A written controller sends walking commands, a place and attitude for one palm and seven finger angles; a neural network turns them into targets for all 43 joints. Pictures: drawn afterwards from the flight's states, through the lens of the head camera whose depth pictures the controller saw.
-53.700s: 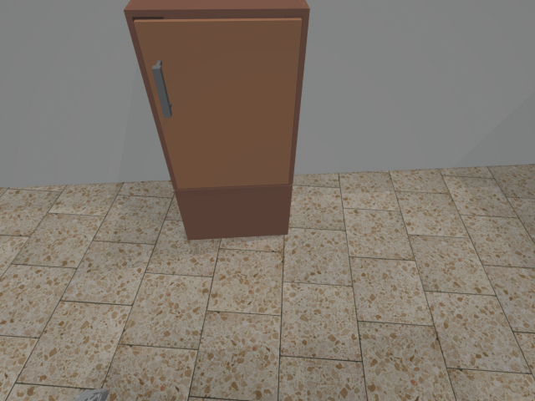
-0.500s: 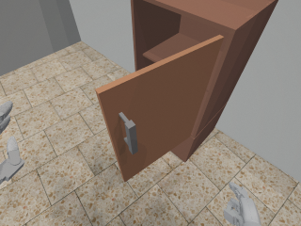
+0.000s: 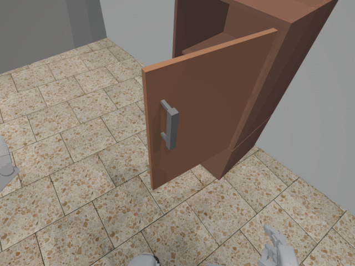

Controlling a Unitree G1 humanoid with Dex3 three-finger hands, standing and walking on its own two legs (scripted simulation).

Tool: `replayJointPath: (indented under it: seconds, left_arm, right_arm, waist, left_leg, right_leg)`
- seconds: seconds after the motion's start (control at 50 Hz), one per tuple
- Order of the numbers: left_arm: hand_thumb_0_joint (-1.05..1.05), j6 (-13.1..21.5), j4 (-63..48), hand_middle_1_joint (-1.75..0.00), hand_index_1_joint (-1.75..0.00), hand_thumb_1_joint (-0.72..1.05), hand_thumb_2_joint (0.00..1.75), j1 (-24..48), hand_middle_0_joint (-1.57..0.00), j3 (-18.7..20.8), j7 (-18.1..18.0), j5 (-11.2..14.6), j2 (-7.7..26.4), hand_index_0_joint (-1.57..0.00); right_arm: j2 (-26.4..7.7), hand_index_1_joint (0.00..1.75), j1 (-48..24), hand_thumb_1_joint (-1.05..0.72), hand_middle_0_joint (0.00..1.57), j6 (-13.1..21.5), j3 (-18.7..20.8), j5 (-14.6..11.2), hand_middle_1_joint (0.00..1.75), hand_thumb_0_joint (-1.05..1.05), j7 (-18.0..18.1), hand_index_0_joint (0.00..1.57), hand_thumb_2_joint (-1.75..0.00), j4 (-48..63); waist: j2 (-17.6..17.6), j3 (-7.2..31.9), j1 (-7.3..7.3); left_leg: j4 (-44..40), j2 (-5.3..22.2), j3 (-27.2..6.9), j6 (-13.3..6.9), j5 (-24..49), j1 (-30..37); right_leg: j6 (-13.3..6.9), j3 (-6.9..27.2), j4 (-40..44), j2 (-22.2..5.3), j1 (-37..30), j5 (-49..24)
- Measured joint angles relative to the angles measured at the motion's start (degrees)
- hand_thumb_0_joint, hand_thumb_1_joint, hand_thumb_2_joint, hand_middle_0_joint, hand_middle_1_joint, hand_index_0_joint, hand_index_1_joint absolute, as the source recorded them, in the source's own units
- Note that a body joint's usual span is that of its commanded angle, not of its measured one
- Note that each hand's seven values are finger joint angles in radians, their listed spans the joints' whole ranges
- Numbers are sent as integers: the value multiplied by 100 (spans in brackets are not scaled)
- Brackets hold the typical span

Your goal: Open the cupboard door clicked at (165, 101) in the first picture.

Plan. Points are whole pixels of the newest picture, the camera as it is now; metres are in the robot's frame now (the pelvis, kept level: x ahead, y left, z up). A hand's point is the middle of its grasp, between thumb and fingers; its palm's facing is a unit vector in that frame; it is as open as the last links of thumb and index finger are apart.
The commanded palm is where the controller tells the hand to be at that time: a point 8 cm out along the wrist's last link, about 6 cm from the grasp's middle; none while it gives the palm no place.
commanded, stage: step back with the hand held close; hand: left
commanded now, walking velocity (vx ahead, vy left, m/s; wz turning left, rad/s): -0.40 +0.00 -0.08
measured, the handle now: (167, 125) +0.46 +0.06 +0.03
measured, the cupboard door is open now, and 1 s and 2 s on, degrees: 79 79 79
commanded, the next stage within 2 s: stop stepping back and stand still in 0.10 s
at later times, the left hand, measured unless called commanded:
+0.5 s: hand (13, 224) +0.15 +0.23 +0.18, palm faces +0.28 -0.79 -0.54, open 7.4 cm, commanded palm +0.08 +0.28 +0.19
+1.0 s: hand out of the picture +0.08 +0.24 +0.19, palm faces +0.40 -0.75 -0.52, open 7.4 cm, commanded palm +0.03 +0.27 +0.19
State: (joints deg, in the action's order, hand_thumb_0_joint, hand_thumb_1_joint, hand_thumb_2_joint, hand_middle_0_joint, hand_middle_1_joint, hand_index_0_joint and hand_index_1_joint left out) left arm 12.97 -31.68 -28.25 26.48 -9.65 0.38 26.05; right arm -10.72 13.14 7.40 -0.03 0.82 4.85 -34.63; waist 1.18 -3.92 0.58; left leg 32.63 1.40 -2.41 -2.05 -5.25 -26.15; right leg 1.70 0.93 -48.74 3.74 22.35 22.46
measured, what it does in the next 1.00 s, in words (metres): walks backwards: right foot, then left foot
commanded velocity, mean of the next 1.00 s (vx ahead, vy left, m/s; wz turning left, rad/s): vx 0.04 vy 0.02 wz -0.01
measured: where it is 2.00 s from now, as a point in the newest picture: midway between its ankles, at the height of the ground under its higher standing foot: outside the picture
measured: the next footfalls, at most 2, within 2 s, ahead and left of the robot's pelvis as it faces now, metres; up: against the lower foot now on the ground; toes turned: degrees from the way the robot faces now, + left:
right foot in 0.12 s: -0.05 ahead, -0.10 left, +0.00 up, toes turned -6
left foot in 0.30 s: +0.01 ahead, +0.06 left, +0.00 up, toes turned -2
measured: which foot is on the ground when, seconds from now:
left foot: down 0.00-0.12, up 0.14-0.28, down 0.30-0.58, up 0.60-0.82, down 0.84-1.00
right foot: up 0.00-0.10, down 0.12-1.00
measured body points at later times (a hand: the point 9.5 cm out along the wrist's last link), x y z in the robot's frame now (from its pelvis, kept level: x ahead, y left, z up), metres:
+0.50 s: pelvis -0.08 -0.01 +0.01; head -0.06 +0.00 +0.46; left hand +0.12 +0.27 +0.21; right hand +0.08 -0.26 -0.05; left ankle -0.03 +0.07 -0.73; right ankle -0.09 -0.10 -0.72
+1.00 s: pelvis -0.13 -0.02 +0.01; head -0.14 -0.03 +0.46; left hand +0.05 +0.27 +0.22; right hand +0.00 -0.27 -0.08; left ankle -0.13 +0.12 -0.73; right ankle -0.09 -0.09 -0.73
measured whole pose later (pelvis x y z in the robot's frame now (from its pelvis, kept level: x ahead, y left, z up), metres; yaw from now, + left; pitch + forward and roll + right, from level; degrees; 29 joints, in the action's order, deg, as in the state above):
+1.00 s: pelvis -0.13 -0.02 +0.01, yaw -3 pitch -1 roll +1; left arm 12.4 -26.0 -33.0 25.4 -9.5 1.0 25.6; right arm -12.3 16.5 8.5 -0.2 0.5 4.6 -36.8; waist -0.1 1.5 1.2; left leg 29.7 1.2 3.0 1.1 -17.5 -10.8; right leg -3.3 -3.3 -32.5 1.1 17.3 14.0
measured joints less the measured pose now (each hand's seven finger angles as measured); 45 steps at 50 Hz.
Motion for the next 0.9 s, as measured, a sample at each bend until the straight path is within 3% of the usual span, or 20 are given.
replayJointPath:
  seconds: [0.06,0.1,0.12,0.16,0.2,0.26,0.3,0.36,0.4,0.52,0.58,0.64,0.68,0.72,0.84,0.9]
  left_arm:
    - [2,50,17,-30,-30,89,90,-316,-21,216,-49,124,45,-22]
    - [1,-8,47,-30,-30,89,90,-447,-21,236,-57,202,-14,-22]
    - [1,-30,58,-30,-30,89,90,-454,-21,219,-50,212,-41,-21]
    - [1,-66,220,-30,-30,89,90,-249,-21,-110,14,182,-281,-21]
    - [1,-103,348,-30,-30,89,90,-99,-21,-411,74,114,-342,-21]
    - [2,-239,248,-30,-30,89,90,-162,-21,-445,159,70,-176,-22]
    - [2,-315,47,-30,-30,89,90,-348,-21,-356,163,137,-86,-22]
    - [2,-367,-187,-30,-30,89,90,-433,-21,-202,147,213,189,-22]
    - [2,-329,-175,-30,-30,89,90,-418,-21,-143,139,212,250,-22]
    - [2,-366,-55,-30,-30,89,90,-709,-21,-11,111,249,220,-22]
    - [1,-330,221,-30,-30,89,90,-828,-21,-79,125,234,100,-22]
    - [1,-354,474,-30,-30,89,90,-802,-21,-240,140,195,-114,-22]
    - [1,-332,637,-30,-30,89,90,-686,-21,-351,128,149,-302,-22]
    - [1,-319,812,-30,-30,89,90,-473,-21,-467,106,94,-455,-22]
    - [2,-259,742,-30,-30,89,90,-140,-21,-620,18,6,-550,-22]
    - [2,-159,508,-30,-30,89,90,-247,-21,-442,-4,28,-350,-22]
  right_arm:
    - [122,30,-2,-90,20,79,-52,3,30,1,-97,21,-90,-65]
    - [133,30,-107,-90,20,127,-92,34,30,1,-155,21,-90,-57]
    - [124,30,-206,-90,20,137,-109,51,30,1,-182,21,-90,-46]
    - [9,30,-451,-90,20,75,-89,46,30,1,-200,21,-90,-209]
    - [-33,30,-520,-90,20,4,-98,8,30,1,-187,21,-90,-358]
    - [7,30,-510,-91,21,-110,-204,-40,30,2,-118,21,-90,-312]
    - [-67,30,-474,-90,21,-118,-261,-56,30,2,-66,21,-90,-108]
    - [-86,30,-496,-90,20,14,-125,-70,30,1,-68,21,-90,59]
    - [-64,30,-478,-91,20,105,-82,-38,30,1,-96,21,-90,95]
    - [-69,30,-238,-91,20,189,-137,5,30,1,-151,21,-90,180]
    - [-111,30,-103,-90,20,50,-155,-5,30,1,-134,21,-90,92]
    - [-151,30,67,-90,20,-126,-93,-3,30,1,-129,21,-90,-123]
    - [-176,30,174,-90,20,-196,-56,3,30,1,-127,21,-90,-286]
    - [-206,30,298,-90,20,-203,-42,-4,30,1,-102,21,-90,-389]
    - [-341,30,473,-91,20,-20,18,39,30,2,29,21,-90,-370]
    - [-309,30,371,-91,20,55,63,34,30,2,18,21,-90,-256]
  waist:
    - [-97,281,-96]
    - [-157,395,-190]
    - [-218,405,-260]
    - [-21,244,-341]
    - [-87,200,-352]
    - [-435,256,-275]
    - [-411,322,-149]
    - [-496,309,-34]
    - [-591,246,-21]
    - [-425,185,97]
    - [-196,228,109]
    - [-104,408,-46]
    - [-178,514,-149]
    - [-250,585,-151]
    - [-226,665,7]
    - [-258,491,92]
  left_leg:
    - [-306,29,131,65,152,-94]
    - [-444,35,282,126,317,-257]
    - [-419,27,396,155,324,-391]
    - [50,76,308,257,-409,-553]
    - [872,-114,327,311,-1167,-599]
    - [902,-323,598,309,-1266,-159]
    - [114,-298,660,267,-267,435]
    - [-510,-385,710,-148,-710,802]
    - [-644,-459,771,-212,-682,895]
    - [-945,-444,748,-138,-298,1101]
    - [-718,-328,669,-66,-394,1000]
    - [347,-301,498,125,-1333,590]
    - [1263,-311,466,169,-1489,355]
    - [1452,-238,503,168,-1448,395]
    - [-343,7,487,-39,-1680,1413]
    - [-478,-46,497,193,-1014,1481]
  right_leg:
    - [-99,-104,363,47,-608,318]
    - [-183,-137,1275,-6,-1103,254]
    - [-337,-36,1783,-45,-1265,257]
    - [-475,-2,1945,73,-1229,113]
    - [-397,19,2134,-16,-1252,-200]
    - [-351,77,2252,-191,-1173,-476]
    - [-328,0,2114,-120,-1043,-559]
    - [-197,1,1412,-161,-672,1]
    - [-172,63,1191,-208,-565,292]
    - [-80,-215,1626,-230,-706,-173]
    - [-367,-372,2078,-138,-887,-905]
    - [-645,-377,2234,-63,-839,-984]
    - [-658,-325,2301,-109,-779,-1107]
    - [-642,-352,2347,-178,-762,-1172]
    - [-588,-555,2113,-238,-554,-1098]
    - [-436,-485,1736,-299,-442,-936]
